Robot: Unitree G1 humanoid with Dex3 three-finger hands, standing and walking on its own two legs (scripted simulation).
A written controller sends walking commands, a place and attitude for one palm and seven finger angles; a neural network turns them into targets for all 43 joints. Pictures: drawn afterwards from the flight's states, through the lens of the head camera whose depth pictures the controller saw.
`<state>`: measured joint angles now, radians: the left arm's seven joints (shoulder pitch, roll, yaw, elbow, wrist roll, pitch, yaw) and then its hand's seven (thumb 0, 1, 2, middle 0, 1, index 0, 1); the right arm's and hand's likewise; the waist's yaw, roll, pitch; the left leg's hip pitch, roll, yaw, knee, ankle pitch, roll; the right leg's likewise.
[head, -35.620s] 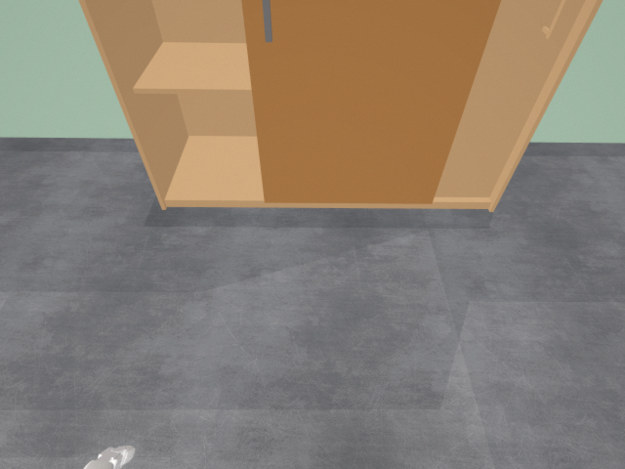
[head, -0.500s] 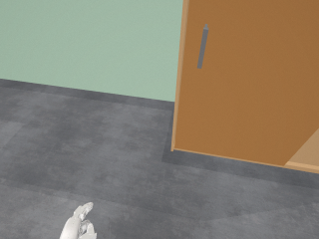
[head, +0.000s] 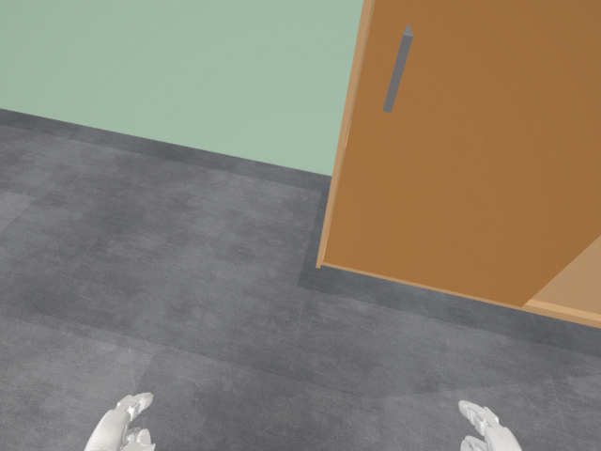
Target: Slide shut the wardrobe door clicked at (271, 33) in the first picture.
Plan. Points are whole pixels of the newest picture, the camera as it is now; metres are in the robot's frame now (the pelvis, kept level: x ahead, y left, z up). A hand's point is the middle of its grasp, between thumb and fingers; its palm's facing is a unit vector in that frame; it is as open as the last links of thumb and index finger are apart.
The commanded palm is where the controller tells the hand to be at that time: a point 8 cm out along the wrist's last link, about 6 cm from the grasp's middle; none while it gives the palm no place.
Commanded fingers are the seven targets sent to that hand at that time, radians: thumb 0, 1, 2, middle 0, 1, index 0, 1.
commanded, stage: let the arm hang, fingers relaxed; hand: right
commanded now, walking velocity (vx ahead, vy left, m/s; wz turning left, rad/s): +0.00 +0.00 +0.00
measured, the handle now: (397, 70) +0.86 -0.13 +0.11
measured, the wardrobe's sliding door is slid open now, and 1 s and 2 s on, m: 0.00 0.00 0.00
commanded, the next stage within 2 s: look to check the result in 0.88 s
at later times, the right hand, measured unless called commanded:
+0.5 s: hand out of the picture +0.07 -0.26 -0.13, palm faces -0.01 +0.93 -0.37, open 7.3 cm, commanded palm none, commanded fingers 0.00 -0.90 -0.90 0.20 0.30 0.20 0.30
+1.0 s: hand out of the picture +0.14 -0.21 -0.14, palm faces -0.04 +0.96 -0.29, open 7.4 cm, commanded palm none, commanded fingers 0.00 -0.90 -0.90 0.20 0.30 0.20 0.30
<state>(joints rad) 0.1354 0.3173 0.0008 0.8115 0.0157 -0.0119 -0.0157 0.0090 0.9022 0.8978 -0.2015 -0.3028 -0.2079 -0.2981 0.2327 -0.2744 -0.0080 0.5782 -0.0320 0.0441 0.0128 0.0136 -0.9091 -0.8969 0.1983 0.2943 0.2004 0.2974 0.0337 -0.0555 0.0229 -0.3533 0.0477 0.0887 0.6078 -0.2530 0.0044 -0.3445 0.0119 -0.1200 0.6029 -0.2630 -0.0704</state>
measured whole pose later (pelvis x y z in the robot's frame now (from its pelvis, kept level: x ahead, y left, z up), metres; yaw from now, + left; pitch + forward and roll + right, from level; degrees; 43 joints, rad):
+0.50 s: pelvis +0.02 +0.00 +0.02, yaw -1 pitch -1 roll +1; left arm 0.18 0.31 0.01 1.09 0.01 0.01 0.00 0.01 0.90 0.90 -0.20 -0.30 -0.21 -0.30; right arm 0.16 -0.35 -0.01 1.13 -0.02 -0.01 0.00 0.01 -0.92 -0.90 0.20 0.29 0.20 0.30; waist 0.00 -0.04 0.03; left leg -0.18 0.02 0.11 0.36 -0.17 0.01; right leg -0.19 0.01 -0.10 0.40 -0.19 -0.05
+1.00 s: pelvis +0.06 +0.02 +0.02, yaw -1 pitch +0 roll +0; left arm 0.09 0.34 0.00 1.12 0.01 -0.01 0.00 0.00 0.90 0.90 -0.20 -0.30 -0.21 -0.30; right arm 0.09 -0.30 0.01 1.13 -0.02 -0.03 0.00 0.01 -0.91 -0.90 0.20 0.29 0.21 0.30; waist 0.01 0.01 0.03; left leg -0.10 0.01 0.11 0.29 -0.18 0.02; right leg -0.10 0.01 -0.09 0.29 -0.19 -0.03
